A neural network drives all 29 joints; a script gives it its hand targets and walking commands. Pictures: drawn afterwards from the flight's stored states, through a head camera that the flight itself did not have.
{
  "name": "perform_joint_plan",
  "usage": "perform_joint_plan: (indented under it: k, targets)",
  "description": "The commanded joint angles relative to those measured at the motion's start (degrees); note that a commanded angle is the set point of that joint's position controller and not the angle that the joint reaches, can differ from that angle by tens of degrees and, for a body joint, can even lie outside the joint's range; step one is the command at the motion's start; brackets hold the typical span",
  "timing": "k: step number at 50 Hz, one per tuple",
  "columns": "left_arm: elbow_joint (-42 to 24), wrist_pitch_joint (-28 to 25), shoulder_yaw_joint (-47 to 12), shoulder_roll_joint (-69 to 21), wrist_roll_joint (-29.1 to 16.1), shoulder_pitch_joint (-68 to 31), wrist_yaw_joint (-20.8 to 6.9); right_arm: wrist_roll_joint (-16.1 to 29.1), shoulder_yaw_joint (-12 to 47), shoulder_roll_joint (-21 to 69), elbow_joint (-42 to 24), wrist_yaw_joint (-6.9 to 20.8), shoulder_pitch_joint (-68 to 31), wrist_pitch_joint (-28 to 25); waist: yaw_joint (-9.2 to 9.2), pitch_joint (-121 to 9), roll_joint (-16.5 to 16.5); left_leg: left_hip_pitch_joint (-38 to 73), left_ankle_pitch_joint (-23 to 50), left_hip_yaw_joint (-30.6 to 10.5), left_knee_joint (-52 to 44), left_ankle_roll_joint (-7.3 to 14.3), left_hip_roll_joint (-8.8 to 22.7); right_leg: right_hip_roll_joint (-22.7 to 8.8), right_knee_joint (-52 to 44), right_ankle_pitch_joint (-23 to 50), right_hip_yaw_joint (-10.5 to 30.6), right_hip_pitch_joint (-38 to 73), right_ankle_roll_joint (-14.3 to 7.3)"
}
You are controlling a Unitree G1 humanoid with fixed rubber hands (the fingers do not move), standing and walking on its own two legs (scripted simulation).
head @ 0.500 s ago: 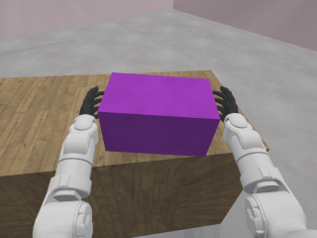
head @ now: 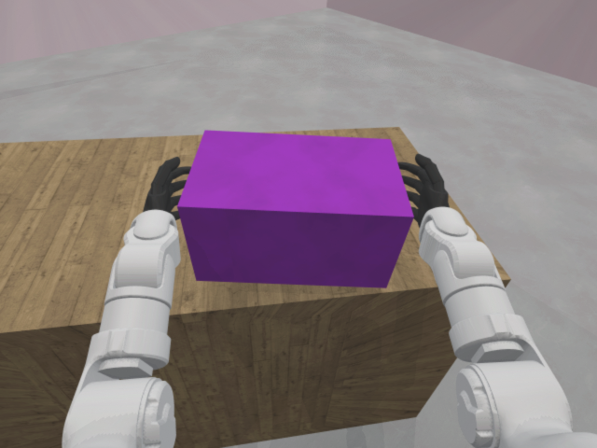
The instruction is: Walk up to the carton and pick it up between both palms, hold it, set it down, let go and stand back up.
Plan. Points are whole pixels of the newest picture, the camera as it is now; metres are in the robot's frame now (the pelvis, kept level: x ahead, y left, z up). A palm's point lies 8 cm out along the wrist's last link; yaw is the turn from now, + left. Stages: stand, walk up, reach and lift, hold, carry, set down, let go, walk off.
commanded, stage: reach and lift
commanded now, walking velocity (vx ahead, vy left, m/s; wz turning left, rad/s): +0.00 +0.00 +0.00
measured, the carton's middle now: (295, 208) +0.42 +0.00 +0.13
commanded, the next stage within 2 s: hold in 0.38 s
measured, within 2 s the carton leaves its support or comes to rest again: neither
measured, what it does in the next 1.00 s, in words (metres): stands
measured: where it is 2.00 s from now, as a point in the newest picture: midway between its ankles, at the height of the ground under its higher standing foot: outside the picture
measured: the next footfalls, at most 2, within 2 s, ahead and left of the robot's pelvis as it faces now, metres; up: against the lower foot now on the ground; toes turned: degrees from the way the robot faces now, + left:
none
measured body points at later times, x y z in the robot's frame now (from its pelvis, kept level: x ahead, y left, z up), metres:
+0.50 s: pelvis +0.00 +0.00 +0.00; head -0.05 +0.01 +0.45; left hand +0.38 +0.18 +0.17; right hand +0.38 -0.19 +0.17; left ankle +0.02 +0.11 -0.75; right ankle +0.02 -0.13 -0.75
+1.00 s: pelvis -0.01 +0.00 +0.00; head -0.07 +0.01 +0.45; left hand +0.37 +0.18 +0.18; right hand +0.37 -0.19 +0.19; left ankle +0.02 +0.11 -0.75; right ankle +0.02 -0.13 -0.75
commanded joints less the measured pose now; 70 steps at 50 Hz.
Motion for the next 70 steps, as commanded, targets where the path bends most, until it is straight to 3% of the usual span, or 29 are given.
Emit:
perform_joint_plan:
  k: [1,3,4,7,9,11,12,13,16,17,25,27,28,36,39,40,44,48,50,51,53,58,61,62,64,67,70]
  targets:
    - [-16.33,-1.92,-18.93,-33.21,-7.03,-41.53,-12.61,5.31,17.03,30.39,-20.85,10.96,-45.99,-1.35,-3.05,-19.17,-0.77,14.60,11.81,-0.69,-6.17,-1.90,-3.45,2.00,-0.77,11.41,0.34,21.83,0.14]
    - [-19.29,-2.35,-19.70,-33.47,-7.84,-42.88,-12.39,6.24,17.79,31.20,-24.60,10.70,-47.01,-1.49,-2.81,-22.41,-1.23,15.42,14.69,-1.04,-5.29,-1.97,-3.59,2.32,0.02,14.31,0.27,22.98,0.56]
    - [-22.94,-2.35,-21.32,-33.95,-8.35,-42.24,-12.15,6.98,18.62,30.61,-25.63,10.58,-44.67,-1.45,-3.36,-24.88,0.47,17.53,18.29,-1.21,-4.52,-2.92,-3.48,2.61,0.75,17.07,0.17,23.71,0.22]
    - [-22.81,-1.16,-20.90,-33.19,-7.84,-40.20,-12.19,8.02,19.82,29.53,-27.78,10.38,-44.89,-0.88,-2.38,-25.07,-0.09,18.46,21.05,-1.41,-3.77,-2.83,-3.34,2.82,0.26,18.19,0.64,23.73,0.36]
    - [-18.74,0.12,-18.09,-32.18,-6.25,-38.35,-12.73,6.90,18.34,28.32,-23.79,10.28,-43.60,0.20,-2.21,-21.32,-0.72,16.76,17.55,-1.23,-4.96,-2.41,-3.19,2.65,-0.07,15.81,0.53,23.94,0.23]
    - [-18.39,0.88,-17.24,-31.45,-5.26,-39.37,-13.31,5.94,16.85,27.89,-21.56,10.23,-42.94,0.73,-3.35,-18.48,-0.41,15.96,14.04,-1.08,-6.00,-2.18,-3.35,2.13,-0.57,13.22,0.37,23.18,0.36]
    - [-17.70,1.06,-15.89,-31.09,-4.56,-39.90,-13.56,5.71,16.48,28.30,-20.72,10.41,-44.26,0.83,-2.34,-16.83,-1.10,14.44,12.07,-0.91,-6.74,-1.57,-3.52,2.01,-0.72,11.07,0.22,23.01,0.40]
    - [-16.83,1.11,-15.44,-31.24,-4.42,-40.53,-13.91,5.17,15.84,28.31,-19.40,10.73,-44.45,0.71,-2.60,-16.01,-0.91,14.46,10.71,-0.72,-7.12,-1.47,-3.38,1.93,-0.80,9.98,-0.02,22.53,0.35]
    - [-20.77,0.56,-19.06,-32.31,-6.72,-42.30,-13.57,5.72,15.99,28.43,-22.44,11.00,-45.14,-0.05,-3.98,-20.00,0.21,16.70,14.28,-1.03,-6.19,-2.55,-3.21,2.39,-0.49,12.59,-0.49,22.13,0.20]
    - [-22.87,0.09,-19.39,-32.48,-7.35,-42.58,-13.25,6.29,17.30,29.51,-23.82,11.09,-45.28,-0.19,-2.79,-21.17,-0.34,16.81,15.76,-1.08,-5.74,-2.39,-3.17,2.55,-0.25,13.45,-0.24,22.35,0.24]
    - [-21.13,1.63,-18.56,-32.77,-6.65,-41.84,-13.38,6.39,17.37,29.39,-23.69,11.02,-45.87,0.15,-2.92,-19.14,-0.56,15.48,12.71,-0.78,-6.58,-1.60,-3.24,2.67,-0.74,10.89,-0.62,22.23,0.07]
    - [-20.63,2.09,-17.31,-31.50,-6.05,-41.28,-13.75,6.19,17.92,30.92,-23.38,10.78,-45.71,0.46,-1.90,-18.14,-2.25,13.77,11.16,-0.11,-7.30,-0.66,-3.54,2.22,-1.32,10.22,-0.05,23.46,0.54]
    - [-21.45,2.26,-17.65,-32.42,-6.12,-41.77,-13.69,6.87,17.99,30.62,-23.55,10.90,-45.80,0.44,-2.23,-18.74,-0.68,14.16,11.35,-0.24,-7.33,-0.99,-3.65,2.30,-0.89,10.35,-0.36,23.58,0.36]
    - [-24.07,3.16,-18.65,-32.69,-6.78,-41.97,-13.72,7.15,18.93,31.24,-27.42,10.61,-47.07,0.73,-2.36,-22.07,-1.29,14.52,12.14,-0.35,-7.13,-0.51,-3.70,2.36,-0.92,11.40,-0.23,24.86,0.30]
    - [-21.64,3.98,-17.19,-31.79,-6.18,-41.61,-14.23,6.93,18.54,30.97,-26.18,10.51,-46.53,1.57,-2.33,-18.28,-2.43,13.11,8.45,-0.16,-8.04,0.01,-3.62,2.32,-1.49,7.86,-0.26,23.59,0.21]
    - [-22.16,4.16,-16.23,-31.10,-5.44,-41.75,-14.33,6.37,18.11,30.89,-24.12,10.53,-45.29,2.05,-2.45,-17.21,-2.30,12.46,7.86,0.10,-8.54,0.05,-3.72,2.13,-1.36,7.49,-0.14,24.05,0.12]
    - [-27.53,4.09,-19.75,-32.51,-7.35,-43.80,-14.06,7.64,19.45,31.00,-28.40,10.56,-46.73,1.60,-2.79,-21.88,-0.80,15.15,11.55,-0.31,-7.53,-1.04,-3.50,2.70,-0.68,9.91,-0.50,24.32,-0.12]
    - [-21.82,5.83,-16.54,-31.36,-4.91,-41.41,-14.80,6.29,17.57,30.30,-23.77,10.54,-45.42,2.78,-2.82,-14.74,-1.28,11.96,6.60,0.07,-9.37,-0.21,-3.64,1.99,-1.90,5.39,-0.19,23.39,-0.05]
    - [-23.07,5.76,-16.25,-31.28,-5.27,-41.94,-15.01,6.08,17.58,31.37,-26.02,10.79,-46.38,2.60,-2.42,-16.42,-2.60,11.65,5.30,0.23,-9.75,0.27,-3.67,1.91,-2.01,4.30,-0.32,23.97,0.05]
    - [-23.05,5.69,-16.97,-31.87,-5.71,-42.39,-14.92,6.28,17.29,30.91,-26.13,10.86,-46.83,2.57,-3.25,-16.38,-1.93,11.33,4.90,0.06,-9.73,-0.02,-3.71,1.96,-1.88,4.00,-0.54,23.44,-0.06]
    - [-25.10,5.45,-17.97,-31.75,-5.90,-43.45,-14.86,6.46,17.40,30.98,-26.51,11.15,-47.04,2.15,-3.04,-17.98,-0.65,13.04,5.82,0.18,-9.39,-0.48,-3.54,2.15,-1.80,4.64,-0.66,23.05,-0.46]
    - [-25.45,5.54,-17.48,-31.70,-6.35,-42.90,-14.85,6.51,17.72,31.23,-26.56,10.89,-45.81,2.43,-3.53,-18.16,-1.86,13.24,6.67,0.06,-9.13,-0.37,-3.49,2.16,-1.68,5.61,-0.64,23.96,-0.17]
    - [-24.56,5.75,-17.00,-31.73,-5.51,-41.09,-14.74,6.86,18.86,31.37,-27.02,10.80,-46.10,2.49,-2.43,-18.01,-2.01,13.03,8.53,0.07,-8.67,-0.04,-3.79,2.26,-1.51,7.25,-0.33,24.27,-0.21]
    - [-24.73,5.77,-17.26,-31.20,-5.52,-41.24,-14.95,6.68,18.52,31.52,-26.81,10.52,-45.27,2.54,-3.22,-17.46,-1.32,12.69,7.79,0.20,-8.67,-0.12,-3.92,1.96,-1.61,7.19,-0.42,24.78,-0.05]
    - [-26.41,5.88,-17.84,-31.64,-5.88,-40.25,-14.87,7.50,19.51,31.30,-29.92,10.23,-45.54,2.48,-2.64,-19.75,-2.44,14.31,11.20,-0.10,-7.97,-0.25,-3.81,2.52,-1.25,9.85,-0.60,25.62,0.07]
    - [-23.79,6.83,-16.18,-31.02,-4.51,-39.51,-15.42,6.83,18.26,30.27,-26.49,10.29,-44.55,3.28,-3.10,-15.56,-1.69,13.40,7.78,0.07,-9.00,-0.11,-3.76,2.03,-1.94,6.26,-0.36,24.08,-0.27]
    - [-26.15,6.51,-16.56,-30.67,-5.02,-41.02,-15.53,6.29,17.73,30.71,-26.25,10.44,-43.51,3.31,-3.41,-16.06,-1.15,13.06,7.89,0.02,-8.96,-0.52,-3.74,1.80,-1.54,6.80,-0.34,24.69,-0.25]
